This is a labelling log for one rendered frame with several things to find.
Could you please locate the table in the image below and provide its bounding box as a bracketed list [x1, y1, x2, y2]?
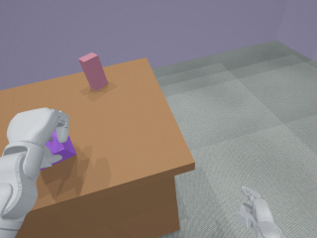
[0, 58, 195, 238]

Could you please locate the left robot forearm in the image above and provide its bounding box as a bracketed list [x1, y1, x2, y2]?
[0, 142, 45, 238]

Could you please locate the right robot hand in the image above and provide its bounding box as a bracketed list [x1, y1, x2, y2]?
[236, 185, 274, 231]

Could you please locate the left robot hand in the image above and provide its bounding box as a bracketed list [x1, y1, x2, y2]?
[6, 107, 70, 169]

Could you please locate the right robot forearm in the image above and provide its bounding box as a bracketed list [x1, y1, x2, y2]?
[256, 221, 286, 238]

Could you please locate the sponge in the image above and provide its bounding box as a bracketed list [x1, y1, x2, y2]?
[40, 130, 76, 171]

